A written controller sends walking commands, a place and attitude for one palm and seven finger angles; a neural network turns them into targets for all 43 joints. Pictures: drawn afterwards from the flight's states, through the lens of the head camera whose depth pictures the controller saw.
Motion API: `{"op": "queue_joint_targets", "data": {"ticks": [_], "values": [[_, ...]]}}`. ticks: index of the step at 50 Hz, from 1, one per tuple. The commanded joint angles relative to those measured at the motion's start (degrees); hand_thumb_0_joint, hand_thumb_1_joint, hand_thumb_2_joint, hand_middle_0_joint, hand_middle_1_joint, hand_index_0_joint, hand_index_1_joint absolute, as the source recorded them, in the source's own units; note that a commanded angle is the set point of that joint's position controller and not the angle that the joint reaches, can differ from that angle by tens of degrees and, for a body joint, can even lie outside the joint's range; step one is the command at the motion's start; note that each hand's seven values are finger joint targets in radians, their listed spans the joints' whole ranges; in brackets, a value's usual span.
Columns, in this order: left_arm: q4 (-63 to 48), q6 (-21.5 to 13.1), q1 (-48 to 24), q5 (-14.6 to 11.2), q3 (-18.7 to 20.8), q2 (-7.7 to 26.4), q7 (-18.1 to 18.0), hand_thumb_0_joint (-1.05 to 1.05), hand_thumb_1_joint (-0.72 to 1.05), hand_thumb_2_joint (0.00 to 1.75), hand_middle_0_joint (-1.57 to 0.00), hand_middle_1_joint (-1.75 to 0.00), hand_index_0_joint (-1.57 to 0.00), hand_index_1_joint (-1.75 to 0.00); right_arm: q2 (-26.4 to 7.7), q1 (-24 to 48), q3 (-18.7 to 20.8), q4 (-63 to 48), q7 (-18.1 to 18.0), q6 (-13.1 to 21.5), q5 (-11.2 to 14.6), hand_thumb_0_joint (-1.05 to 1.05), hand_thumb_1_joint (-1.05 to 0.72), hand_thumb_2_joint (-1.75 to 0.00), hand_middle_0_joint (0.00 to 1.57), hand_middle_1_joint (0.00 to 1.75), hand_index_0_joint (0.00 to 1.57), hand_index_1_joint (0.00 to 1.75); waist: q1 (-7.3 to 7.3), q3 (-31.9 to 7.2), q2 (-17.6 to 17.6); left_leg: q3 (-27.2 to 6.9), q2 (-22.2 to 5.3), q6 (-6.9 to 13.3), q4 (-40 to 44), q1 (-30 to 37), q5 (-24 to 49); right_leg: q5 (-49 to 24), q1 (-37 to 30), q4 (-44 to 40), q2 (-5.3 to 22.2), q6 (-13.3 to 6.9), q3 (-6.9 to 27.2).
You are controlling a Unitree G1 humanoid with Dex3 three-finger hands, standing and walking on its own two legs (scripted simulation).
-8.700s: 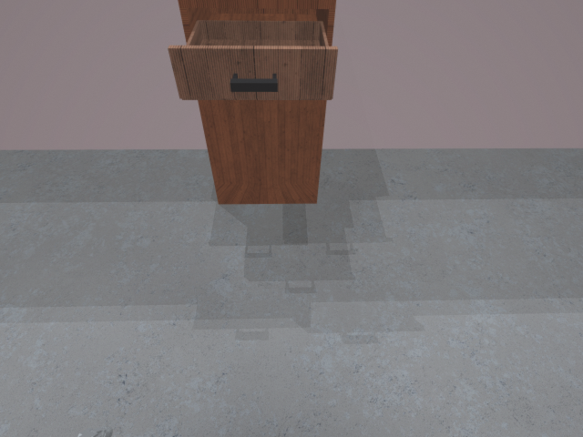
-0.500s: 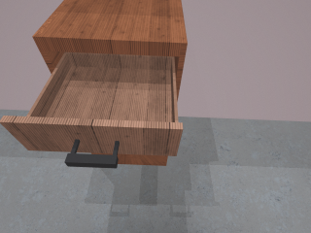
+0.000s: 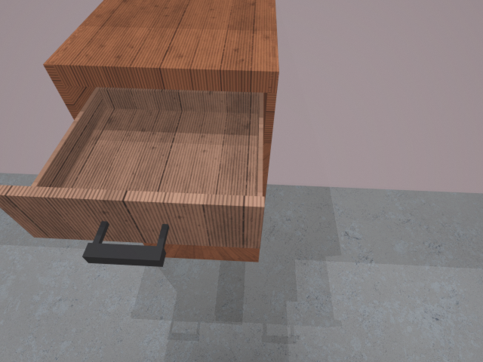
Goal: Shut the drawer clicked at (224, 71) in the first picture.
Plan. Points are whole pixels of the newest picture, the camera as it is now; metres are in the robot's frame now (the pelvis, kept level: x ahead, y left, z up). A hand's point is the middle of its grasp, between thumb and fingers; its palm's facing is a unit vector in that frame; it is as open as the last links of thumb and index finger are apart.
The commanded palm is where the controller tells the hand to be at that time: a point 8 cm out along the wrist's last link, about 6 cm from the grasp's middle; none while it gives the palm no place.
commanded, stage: come to a stop and stand still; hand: left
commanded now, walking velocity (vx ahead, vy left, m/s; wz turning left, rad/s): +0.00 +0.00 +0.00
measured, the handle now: (129, 241) +0.29 +0.21 +0.03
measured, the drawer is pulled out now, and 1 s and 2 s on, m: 0.29 0.29 0.29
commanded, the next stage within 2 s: look again from close up in 0.40 s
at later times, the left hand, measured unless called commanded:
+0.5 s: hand out of the picture +0.02 +0.21 -0.16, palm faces +0.00 -0.97 -0.23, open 7.4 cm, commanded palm none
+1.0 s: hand out of the picture +0.05 +0.19 -0.17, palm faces +0.00 -0.98 -0.20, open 7.3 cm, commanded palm none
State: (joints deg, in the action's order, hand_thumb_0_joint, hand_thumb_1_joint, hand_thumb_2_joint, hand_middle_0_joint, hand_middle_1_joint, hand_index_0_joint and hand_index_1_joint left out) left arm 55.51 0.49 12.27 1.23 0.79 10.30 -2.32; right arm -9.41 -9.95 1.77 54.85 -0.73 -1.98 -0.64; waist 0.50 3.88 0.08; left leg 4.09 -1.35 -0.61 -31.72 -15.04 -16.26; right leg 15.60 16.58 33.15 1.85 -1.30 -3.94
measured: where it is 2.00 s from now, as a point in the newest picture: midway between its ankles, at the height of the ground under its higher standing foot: outside the picture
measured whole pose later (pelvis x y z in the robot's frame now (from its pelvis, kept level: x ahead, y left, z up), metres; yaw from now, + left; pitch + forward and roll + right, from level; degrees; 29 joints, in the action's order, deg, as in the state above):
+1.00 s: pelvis +0.04 +0.01 +0.01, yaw -1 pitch -1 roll +0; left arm 62.7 -0.7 15.9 0.7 -0.7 9.2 -2.1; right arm -9.2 -15.1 -0.5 63.8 -1.6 0.9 -0.6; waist 0.2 1.3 0.3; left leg 5.1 -0.6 0.6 -24.8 -7.9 -15.7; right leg 15.5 10.1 26.8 1.9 0.2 -2.7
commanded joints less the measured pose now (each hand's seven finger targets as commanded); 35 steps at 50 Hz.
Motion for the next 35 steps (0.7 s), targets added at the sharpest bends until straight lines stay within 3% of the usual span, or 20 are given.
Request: {"op": "queue_joint_targets", "data": {"ticks": [1, 2, 4, 6, 7, 11, 18, 27, 35], "values": [[-5.62, -1.87, 0.78, 0.19, 1.78, 11.17, -1.01, 0.00, 0.90, 0.90, -0.20, -0.30, -0.20, -0.30, -3.88, -5.01, 0.84, -5.05, 0.62, 1.19, -0.25, 0.00, -0.90, -0.90, 0.20, 0.30, 0.20, 0.30, -2.08, -7.92, 3.95, -0.91, 0.19, 0.30, -0.13, 1.69, -4.24, -5.87, -1.95, -10.46, 13.16, -5.95, 13.54], [-5.79, -1.57, -0.48, 0.09, 1.46, 10.25, -0.79, 0.00, 0.90, 0.90, -0.20, -0.30, -0.20, -0.30, -4.32, -6.23, 0.71, -4.44, 0.72, 1.37, -0.20, 0.00, -0.90, -0.90, 0.20, 0.30, 0.20, 0.30, -2.88, -4.01, 3.27, -1.96, -0.37, 0.76, 2.08, 3.24, -1.94, 0.81, 3.01, -10.33, 10.61, -4.48, 11.02], [-6.10, -0.73, -0.32, 0.01, 1.06, 8.62, -0.32, 0.00, 0.90, 0.90, -0.20, -0.30, -0.20, -0.30, -6.10, -6.61, 0.54, -4.49, 0.79, 1.77, -0.50, 0.00, -0.90, -0.90, 0.20, 0.30, 0.20, 0.30, -2.22, 1.90, -1.19, -6.30, -3.73, 2.32, 7.32, -1.21, -2.85, 10.76, 6.06, -9.04, 5.60, -1.94, 7.03], [-5.66, -0.17, 1.95, -0.02, 0.91, 7.17, -0.08, 0.00, 0.90, 0.90, -0.20, -0.30, -0.20, -0.30, -7.71, -5.24, 0.50, -5.06, 0.63, 2.07, -0.77, 0.00, -0.90, -0.90, 0.20, 0.30, 0.20, 0.30, -0.64, 3.65, -5.31, -10.98, -6.12, 3.94, 13.76, -7.74, -8.41, 7.88, 1.53, -5.33, 2.04, -0.47, 3.63], [-5.21, -0.18, 3.18, -0.04, 0.73, 6.82, 0.02, 0.00, 0.90, 0.90, -0.20, -0.30, -0.20, -0.30, -8.26, -4.66, 0.44, -5.18, 0.60, 2.14, -0.68, 0.00, -0.90, -0.90, 0.20, 0.30, 0.20, 0.30, 0.06, 3.80, -3.87, -11.72, -6.50, 4.24, 15.42, -9.76, -11.08, 6.03, -0.81, -4.70, 1.58, -0.24, 3.01], [-4.02, -0.38, 5.21, -0.21, 0.58, 6.32, 0.38, 0.00, 0.90, 0.90, -0.20, -0.30, -0.20, -0.30, -8.63, -5.08, 0.29, -4.18, 0.48, 2.41, -0.71, 0.00, -0.90, -0.90, 0.20, 0.30, 0.20, 0.30, 0.56, 0.96, -2.65, -10.77, -5.60, 4.03, 16.46, -7.87, -12.36, 4.24, -2.66, -5.69, 2.25, -0.31, 3.77], [-1.65, -1.16, 5.60, -0.42, 0.10, 6.25, 0.43, 0.00, 0.90, 0.90, -0.20, -0.30, -0.20, -0.30, -7.75, -7.25, -0.29, -0.68, 0.33, 3.04, -0.35, 0.00, -0.90, -0.90, 0.20, 0.30, 0.20, 0.30, -0.14, -2.10, -0.38, -8.36, -4.83, 3.65, 13.92, -1.98, -4.53, 0.50, -2.76, -8.41, 3.85, -0.35, 5.56], [2.32, -1.53, 6.38, -0.57, -0.33, 5.38, 0.12, 0.00, 0.90, 0.90, -0.20, -0.30, -0.20, -0.30, -6.10, -8.32, -0.95, 3.48, -0.28, 3.72, 0.06, 0.00, -0.90, -0.90, 0.20, 0.30, 0.20, 0.30, -0.37, -2.27, -0.26, -5.80, -4.64, 3.19, 11.10, 2.98, 8.27, -7.45, -3.48, -8.88, 4.71, -0.08, 5.99], [4.37, -1.58, 6.90, -0.61, -0.42, 4.77, 0.00, 0.00, 0.90, 0.90, -0.20, -0.30, -0.20, -0.30, -5.03, -8.35, -1.23, 5.84, -0.63, 3.71, 0.19, 0.00, -0.90, -0.90, 0.20, 0.30, 0.20, 0.30, -0.40, -1.13, -0.43, -5.02, -4.77, 2.93, 11.43, 4.44, 10.12, -9.51, -4.16, -9.86, 4.73, -0.13, 6.08]]}}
